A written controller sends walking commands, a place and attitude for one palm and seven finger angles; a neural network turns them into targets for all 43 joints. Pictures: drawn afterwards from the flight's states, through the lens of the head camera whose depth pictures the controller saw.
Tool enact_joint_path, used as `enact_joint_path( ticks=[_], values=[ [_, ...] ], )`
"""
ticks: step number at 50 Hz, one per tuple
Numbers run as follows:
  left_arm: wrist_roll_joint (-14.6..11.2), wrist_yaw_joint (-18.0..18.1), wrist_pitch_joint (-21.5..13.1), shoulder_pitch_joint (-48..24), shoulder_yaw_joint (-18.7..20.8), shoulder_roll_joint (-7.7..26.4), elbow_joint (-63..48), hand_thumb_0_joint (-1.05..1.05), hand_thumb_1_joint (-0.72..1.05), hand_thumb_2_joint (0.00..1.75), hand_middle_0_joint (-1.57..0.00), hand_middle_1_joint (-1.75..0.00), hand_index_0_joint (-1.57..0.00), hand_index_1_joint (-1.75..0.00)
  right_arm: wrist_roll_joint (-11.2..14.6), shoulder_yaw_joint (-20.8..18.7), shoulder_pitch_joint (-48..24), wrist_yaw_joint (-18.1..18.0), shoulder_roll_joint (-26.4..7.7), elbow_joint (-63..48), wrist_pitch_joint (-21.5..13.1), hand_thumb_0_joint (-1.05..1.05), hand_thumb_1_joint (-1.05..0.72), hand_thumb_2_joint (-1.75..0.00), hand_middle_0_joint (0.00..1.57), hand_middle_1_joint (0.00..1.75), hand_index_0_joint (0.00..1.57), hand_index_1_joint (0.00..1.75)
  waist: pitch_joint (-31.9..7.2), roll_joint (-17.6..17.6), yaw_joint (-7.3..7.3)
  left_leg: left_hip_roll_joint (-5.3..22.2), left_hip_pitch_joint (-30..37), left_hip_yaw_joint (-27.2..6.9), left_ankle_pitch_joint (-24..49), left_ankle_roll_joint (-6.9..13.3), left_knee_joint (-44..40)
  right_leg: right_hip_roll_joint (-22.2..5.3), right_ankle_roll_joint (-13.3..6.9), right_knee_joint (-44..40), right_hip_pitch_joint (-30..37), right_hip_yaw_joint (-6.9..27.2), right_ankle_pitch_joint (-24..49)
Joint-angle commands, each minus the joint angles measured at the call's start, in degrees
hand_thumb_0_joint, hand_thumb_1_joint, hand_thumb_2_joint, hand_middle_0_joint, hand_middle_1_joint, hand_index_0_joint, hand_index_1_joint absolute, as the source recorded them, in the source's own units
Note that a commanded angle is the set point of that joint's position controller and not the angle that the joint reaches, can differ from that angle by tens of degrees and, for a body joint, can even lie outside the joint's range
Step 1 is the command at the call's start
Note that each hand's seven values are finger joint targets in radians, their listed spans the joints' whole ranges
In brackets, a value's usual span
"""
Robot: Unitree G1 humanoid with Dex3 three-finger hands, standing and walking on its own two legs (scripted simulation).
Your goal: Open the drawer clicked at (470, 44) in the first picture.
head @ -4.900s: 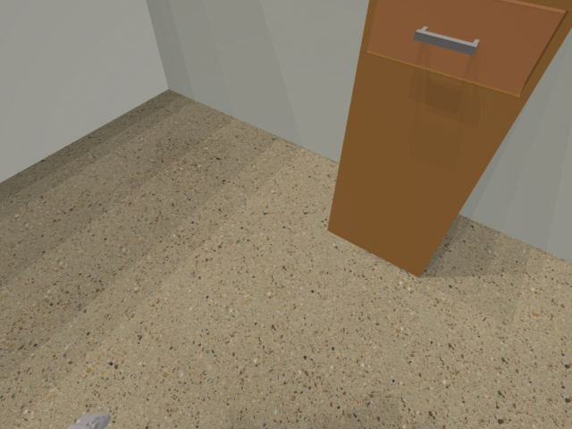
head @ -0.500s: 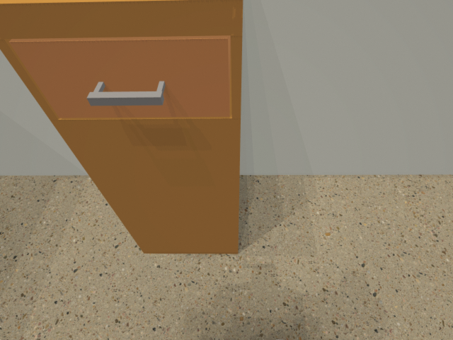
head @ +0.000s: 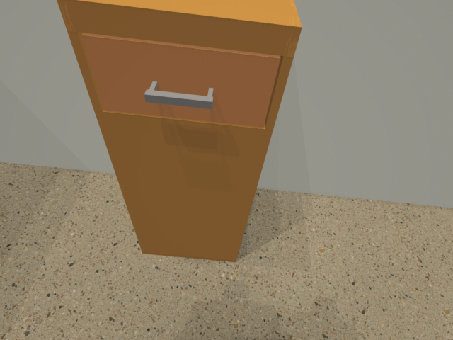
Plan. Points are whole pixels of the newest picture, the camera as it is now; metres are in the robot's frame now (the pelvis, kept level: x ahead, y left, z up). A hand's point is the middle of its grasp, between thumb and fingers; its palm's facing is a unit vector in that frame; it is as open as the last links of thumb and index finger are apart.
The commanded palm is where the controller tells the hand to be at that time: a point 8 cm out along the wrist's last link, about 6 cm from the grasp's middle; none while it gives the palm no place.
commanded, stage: come to a stop and stand still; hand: left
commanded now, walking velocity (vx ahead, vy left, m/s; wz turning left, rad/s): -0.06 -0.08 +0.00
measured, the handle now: (181, 94) +0.55 +0.15 +0.13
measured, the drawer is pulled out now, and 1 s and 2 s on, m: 0.00 0.00 0.00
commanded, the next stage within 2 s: look again from close up in 1.12 s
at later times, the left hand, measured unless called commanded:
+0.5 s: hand out of the picture +0.01 +0.11 -0.18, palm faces +0.03 -0.97 -0.23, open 7.3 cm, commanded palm none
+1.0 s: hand out of the picture -0.02 +0.09 -0.18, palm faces +0.08 -0.98 -0.16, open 7.4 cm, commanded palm none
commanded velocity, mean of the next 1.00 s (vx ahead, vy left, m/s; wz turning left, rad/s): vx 0.00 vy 0.00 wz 0.00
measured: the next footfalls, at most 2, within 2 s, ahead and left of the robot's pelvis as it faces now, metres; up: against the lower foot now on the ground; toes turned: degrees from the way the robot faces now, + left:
right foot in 0.20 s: +0.00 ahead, -0.15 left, +0.00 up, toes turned -3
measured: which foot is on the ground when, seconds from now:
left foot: down 0.00-1.00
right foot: up 0.00-0.18, down 0.20-1.00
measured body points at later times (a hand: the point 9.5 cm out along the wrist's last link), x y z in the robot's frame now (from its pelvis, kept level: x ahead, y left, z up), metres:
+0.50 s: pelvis +0.00 -0.07 -0.01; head +0.00 -0.08 +0.44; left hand +0.01 +0.16 -0.16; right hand -0.04 -0.26 -0.18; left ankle -0.01 +0.10 -0.75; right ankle -0.04 -0.14 -0.75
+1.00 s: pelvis +0.01 -0.07 -0.01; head +0.02 -0.07 +0.44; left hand -0.02 +0.14 -0.17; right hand +0.01 -0.28 -0.17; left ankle -0.01 +0.10 -0.75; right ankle -0.04 -0.14 -0.75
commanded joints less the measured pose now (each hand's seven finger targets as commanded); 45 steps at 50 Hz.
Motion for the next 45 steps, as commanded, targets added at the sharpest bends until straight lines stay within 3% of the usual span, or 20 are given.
enact_joint_path(
  ticks=[1,4,7,8,9,10,11,12,13,15,18,23,27,34,37,45],
  values=[
    [-0.36,-0.37,-1.43,-3.47,-0.68,0.59,-3.77,0.00,0.90,0.90,-0.20,-0.30,-0.20,-0.30,-0.23,-2.38,7.14,-1.20,-10.90,0.26,-0.63,0.00,-0.90,-0.90,0.20,0.30,0.20,0.30,-0.28,10.51,-3.93,16.41,12.14,-13.08,24.86,7.09,-5.92,-2.05,0.58,-6.80,-5.54,0.03,-4.63],
    [-0.82,-0.01,-1.39,-2.19,-1.13,-0.36,-2.66,0.00,0.90,0.90,-0.20,-0.30,-0.20,-0.30,-0.17,-2.59,6.00,-0.99,-11.98,1.29,-0.02,0.00,-0.90,-0.90,0.20,0.30,0.20,0.30,-1.10,12.78,-3.28,15.88,9.48,-11.88,27.55,7.08,-4.03,-1.61,-0.13,-13.49,0.75,-1.64,-6.10],
    [-0.87,0.43,-2.17,2.09,-1.45,-0.84,-0.11,0.00,0.90,0.90,-0.20,-0.30,-0.20,-0.30,0.28,-2.51,4.58,-0.57,-10.98,2.30,0.08,0.00,-0.90,-0.90,0.20,0.30,0.20,0.30,-2.50,12.41,-1.24,12.73,5.86,-9.45,23.57,4.58,-1.18,-0.99,-0.70,-26.21,9.20,-3.85,4.42],
    [-0.76,0.67,-2.60,3.87,-1.52,-0.18,0.96,0.00,0.90,0.90,-0.20,-0.30,-0.20,-0.30,0.57,-2.32,4.56,-0.41,-10.04,2.78,-0.01,0.00,-0.90,-0.90,0.20,0.30,0.20,0.30,-2.56,9.78,-0.42,10.94,3.05,-8.02,18.73,2.68,0.56,-1.75,-0.85,-32.08,13.50,-3.44,10.91],
    [-0.62,1.05,-3.16,4.01,-1.46,1.55,1.52,0.00,0.90,0.90,-0.20,-0.30,-0.20,-0.30,0.97,-1.95,5.19,-0.14,-7.79,3.07,-0.23,0.00,-0.90,-0.90,0.20,0.30,0.20,0.30,-2.59,5.22,-0.72,8.40,-1.75,-5.80,12.41,0.19,2.95,-5.68,-2.11,-34.01,18.12,0.98,15.80],
    [-0.74,1.44,-3.48,2.83,-1.61,3.34,1.61,0.00,0.90,0.90,-0.20,-0.30,-0.20,-0.30,1.29,-1.17,5.02,0.28,-5.26,3.16,-0.21,0.00,-0.90,-0.90,0.20,0.30,0.20,0.30,-1.60,0.58,-1.27,5.53,-5.13,-3.23,3.93,-1.70,3.05,-10.63,-3.95,-34.49,18.94,4.72,18.92],
    [-0.83,1.50,-3.73,2.72,-1.90,3.62,1.82,0.00,0.90,0.90,-0.20,-0.30,-0.20,-0.30,1.09,-0.41,3.83,0.54,-3.34,3.14,-0.08,0.00,-0.90,-0.90,0.20,0.30,0.20,0.30,-0.43,-1.19,-1.08,3.45,-4.46,-2.18,0.45,-2.54,2.51,-12.59,-5.59,-34.19,16.25,5.53,21.61],
    [-0.83,1.57,-4.27,2.32,-1.63,3.99,2.23,0.00,0.90,0.90,-0.20,-0.30,-0.20,-0.30,0.60,-0.12,3.54,0.37,-3.21,3.39,0.40,0.00,-0.90,-0.90,0.20,0.30,0.20,0.30,-0.07,-8.53,-0.99,2.85,-3.41,-1.25,-2.27,-3.00,2.96,-11.96,-6.55,-35.12,14.22,6.59,23.12],
    [-0.91,1.70,-4.35,1.44,-2.11,2.87,2.23,0.00,0.90,0.90,-0.20,-0.30,-0.20,-0.30,0.48,-0.11,3.77,0.33,-3.88,3.99,0.61,0.00,-0.90,-0.90,0.20,0.30,0.20,0.30,1.74,-9.19,-1.09,3.33,-2.41,-1.49,-2.65,-2.98,2.84,-11.72,-6.87,-35.81,12.21,5.86,22.98],
    [-1.10,1.82,-4.17,0.25,-2.55,1.16,2.31,0.00,0.90,0.90,-0.20,-0.30,-0.20,-0.30,0.52,0.04,5.79,0.32,-3.59,5.95,0.52,0.00,-0.90,-0.90,0.20,0.30,0.20,0.30,2.72,-3.26,-1.95,4.08,1.31,-2.00,3.61,-2.87,0.54,-8.72,-5.87,-34.60,10.03,3.12,19.48],
    [-1.37,1.87,-3.83,0.82,-2.68,0.52,2.70,0.00,0.90,0.90,-0.20,-0.30,-0.20,-0.30,0.50,0.36,6.44,0.18,-3.65,7.37,0.38,0.00,-0.90,-0.90,0.20,0.30,0.20,0.30,5.43,2.68,-1.13,5.32,0.93,-2.83,6.66,-2.51,-1.40,-6.17,-4.34,-34.64,9.59,1.59,13.41],
    [-1.30,1.93,-3.79,1.45,-2.54,0.50,2.45,0.00,0.90,0.90,-0.20,-0.30,-0.20,-0.30,0.39,0.38,7.14,0.12,-3.27,7.52,0.70,0.00,-0.90,-0.90,0.20,0.30,0.20,0.30,6.13,2.02,-1.09,4.82,0.53,-2.50,4.86,-2.75,-0.93,-6.10,-4.58,-36.74,9.24,2.47,9.51],
    [-1.25,2.03,-4.10,2.50,-2.42,0.35,2.31,0.00,0.90,0.90,-0.20,-0.30,-0.20,-0.30,0.48,0.34,7.23,0.01,-3.19,7.39,0.59,0.00,-0.90,-0.90,0.20,0.30,0.20,0.30,3.73,1.51,-0.99,4.85,1.61,-2.23,6.38,-2.83,-0.14,-6.32,-4.49,-36.37,11.06,2.41,14.46],
    [-1.18,2.31,-4.39,4.18,-2.37,-0.20,2.67,0.00,0.90,0.90,-0.20,-0.30,-0.20,-0.30,0.62,0.39,7.05,-0.32,-3.02,7.27,0.50,0.00,-0.90,-0.90,0.20,0.30,0.20,0.30,2.85,1.29,-0.93,4.95,2.29,-1.97,8.22,-3.01,0.33,-6.48,-4.04,-34.85,12.98,1.40,23.36],
    [-1.12,2.33,-4.27,4.35,-2.39,-0.59,2.90,0.00,0.90,0.90,-0.20,-0.30,-0.20,-0.30,0.66,0.45,6.67,-0.44,-2.89,7.32,0.62,0.00,-0.90,-0.90,0.20,0.30,0.20,0.30,4.42,2.52,-1.01,5.08,2.49,-2.06,7.94,-2.98,0.24,-6.24,-4.09,-35.22,11.57,1.34,21.21],
    [-1.01,2.37,-4.34,5.36,-2.50,-1.06,3.36,0.00,0.90,0.90,-0.20,-0.30,-0.20,-0.30,0.72,0.42,6.17,-0.66,-3.37,6.91,0.21,0.00,-0.90,-0.90,0.20,0.30,0.20,0.30,2.98,3.09,-0.78,5.62,3.85,-2.33,10.81,-2.64,0.28,-5.95,-4.02,-34.20,12.94,0.41,24.20]
  ],
)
